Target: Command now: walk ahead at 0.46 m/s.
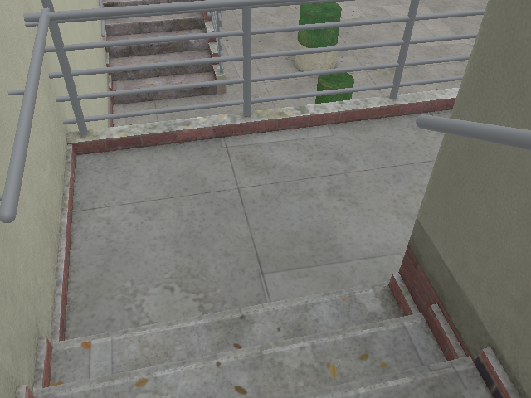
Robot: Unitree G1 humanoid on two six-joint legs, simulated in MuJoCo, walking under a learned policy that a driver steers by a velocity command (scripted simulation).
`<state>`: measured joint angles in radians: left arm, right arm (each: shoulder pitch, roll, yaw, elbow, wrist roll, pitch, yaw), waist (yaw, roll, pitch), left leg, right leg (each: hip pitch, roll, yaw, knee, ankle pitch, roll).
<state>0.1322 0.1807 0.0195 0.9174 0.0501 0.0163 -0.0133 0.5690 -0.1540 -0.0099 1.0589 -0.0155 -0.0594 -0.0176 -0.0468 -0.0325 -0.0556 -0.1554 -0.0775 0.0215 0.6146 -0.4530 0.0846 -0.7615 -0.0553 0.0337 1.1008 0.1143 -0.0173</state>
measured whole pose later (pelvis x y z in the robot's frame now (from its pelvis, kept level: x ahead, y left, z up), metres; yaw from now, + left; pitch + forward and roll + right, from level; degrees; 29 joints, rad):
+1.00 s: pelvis +0.56 -0.08 -0.31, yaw +7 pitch +0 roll +0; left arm 0.39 0.19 0.03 1.00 0.03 -0.02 0.03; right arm 0.23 -0.19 -0.05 0.95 -0.01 -0.02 0.01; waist 0.05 -0.02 0.03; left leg -0.32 -0.10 0.01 0.58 -0.26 0.11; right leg -0.58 -0.01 -0.02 1.83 -0.67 -0.05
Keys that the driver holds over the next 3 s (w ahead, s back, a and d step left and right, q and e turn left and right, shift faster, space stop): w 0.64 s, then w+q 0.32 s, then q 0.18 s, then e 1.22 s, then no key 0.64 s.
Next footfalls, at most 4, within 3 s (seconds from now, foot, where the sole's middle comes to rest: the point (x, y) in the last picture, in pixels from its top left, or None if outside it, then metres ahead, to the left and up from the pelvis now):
0.28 right None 0.35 -0.19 -0.92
0.88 left None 0.62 -0.02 -1.08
1.40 right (299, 371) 0.90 -0.16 -1.24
2.26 left None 0.67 0.10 -1.08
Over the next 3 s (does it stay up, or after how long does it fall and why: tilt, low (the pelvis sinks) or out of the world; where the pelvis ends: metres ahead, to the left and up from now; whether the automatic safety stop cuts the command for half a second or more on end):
stays up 0.65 -0.01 -0.33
